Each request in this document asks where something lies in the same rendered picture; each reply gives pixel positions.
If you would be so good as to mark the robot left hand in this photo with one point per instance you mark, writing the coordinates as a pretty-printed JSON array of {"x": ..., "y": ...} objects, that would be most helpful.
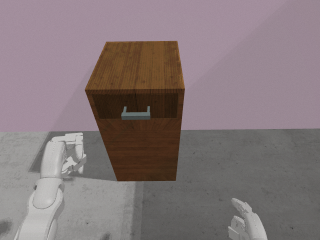
[{"x": 55, "y": 155}]

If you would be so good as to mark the robot right hand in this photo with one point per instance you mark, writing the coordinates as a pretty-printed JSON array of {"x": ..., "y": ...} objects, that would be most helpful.
[{"x": 249, "y": 228}]

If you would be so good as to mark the handle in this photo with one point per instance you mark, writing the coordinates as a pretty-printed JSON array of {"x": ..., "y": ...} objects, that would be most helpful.
[{"x": 135, "y": 115}]

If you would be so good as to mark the cabinet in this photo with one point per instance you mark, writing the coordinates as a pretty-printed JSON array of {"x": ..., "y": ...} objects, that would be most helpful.
[{"x": 139, "y": 149}]

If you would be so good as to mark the drawer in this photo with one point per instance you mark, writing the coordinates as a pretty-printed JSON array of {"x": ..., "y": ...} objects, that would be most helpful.
[{"x": 162, "y": 105}]

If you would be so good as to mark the left robot forearm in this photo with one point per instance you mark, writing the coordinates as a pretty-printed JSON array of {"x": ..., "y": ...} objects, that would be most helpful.
[{"x": 44, "y": 207}]

